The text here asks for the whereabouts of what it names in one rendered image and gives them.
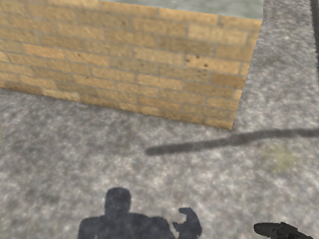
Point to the right robot hand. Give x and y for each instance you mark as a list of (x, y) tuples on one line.
[(280, 230)]

